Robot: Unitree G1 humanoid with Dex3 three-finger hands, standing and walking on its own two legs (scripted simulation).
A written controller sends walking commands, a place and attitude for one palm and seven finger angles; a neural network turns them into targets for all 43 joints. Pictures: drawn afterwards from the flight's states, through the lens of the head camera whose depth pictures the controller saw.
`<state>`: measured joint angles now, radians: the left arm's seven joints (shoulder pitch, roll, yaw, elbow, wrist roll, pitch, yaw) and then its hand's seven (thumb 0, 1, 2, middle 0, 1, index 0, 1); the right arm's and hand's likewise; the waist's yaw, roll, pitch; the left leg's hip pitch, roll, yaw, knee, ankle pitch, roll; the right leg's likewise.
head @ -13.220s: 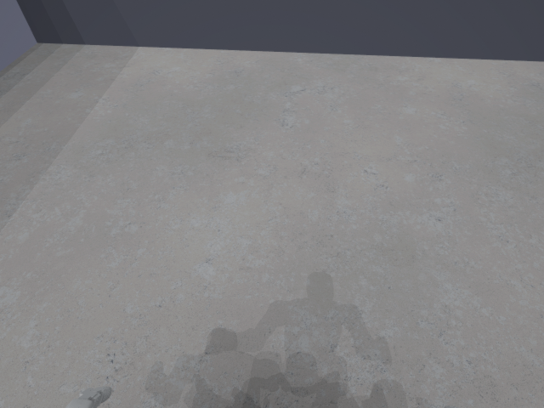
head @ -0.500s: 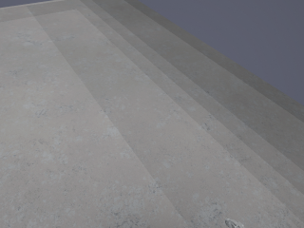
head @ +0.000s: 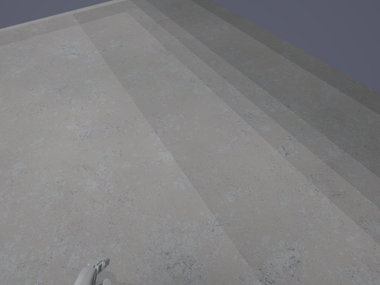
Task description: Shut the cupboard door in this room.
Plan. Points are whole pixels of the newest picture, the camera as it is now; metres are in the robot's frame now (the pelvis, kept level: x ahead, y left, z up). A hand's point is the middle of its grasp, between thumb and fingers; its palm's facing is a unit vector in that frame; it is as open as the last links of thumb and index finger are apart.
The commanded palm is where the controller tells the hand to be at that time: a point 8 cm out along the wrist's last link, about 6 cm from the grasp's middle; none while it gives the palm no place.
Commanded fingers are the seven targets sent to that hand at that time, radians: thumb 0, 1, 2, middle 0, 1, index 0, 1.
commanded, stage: turn or walk to find it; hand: left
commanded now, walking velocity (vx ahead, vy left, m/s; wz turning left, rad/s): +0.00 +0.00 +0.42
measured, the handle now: out of the picture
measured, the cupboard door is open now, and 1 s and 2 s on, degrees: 90 90 90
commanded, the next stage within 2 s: none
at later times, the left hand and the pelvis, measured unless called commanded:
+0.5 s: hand out of the picture -0.08 +0.20 -0.17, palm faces +0.32 -0.92 -0.25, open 7.3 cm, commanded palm none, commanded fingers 0.00 0.90 0.90 -0.20 -0.30 -0.20 -0.30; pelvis -0.04 +0.00 +0.00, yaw +15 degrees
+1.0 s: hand out of the picture -0.04 +0.23 -0.15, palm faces +0.42 -0.87 -0.25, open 7.4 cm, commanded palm none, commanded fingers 0.00 0.90 0.90 -0.20 -0.30 -0.20 -0.30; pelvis -0.06 +0.00 +0.00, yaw +25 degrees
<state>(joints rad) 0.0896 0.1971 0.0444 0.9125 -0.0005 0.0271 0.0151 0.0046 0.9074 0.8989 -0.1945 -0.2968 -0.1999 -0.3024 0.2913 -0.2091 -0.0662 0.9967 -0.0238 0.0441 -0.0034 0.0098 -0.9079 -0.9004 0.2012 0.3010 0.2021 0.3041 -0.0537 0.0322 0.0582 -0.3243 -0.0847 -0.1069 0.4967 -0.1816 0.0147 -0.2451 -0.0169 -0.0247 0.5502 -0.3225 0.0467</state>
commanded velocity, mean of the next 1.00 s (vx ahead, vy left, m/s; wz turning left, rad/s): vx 0.00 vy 0.00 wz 0.42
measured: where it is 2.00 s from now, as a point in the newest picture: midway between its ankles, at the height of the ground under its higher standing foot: outside the picture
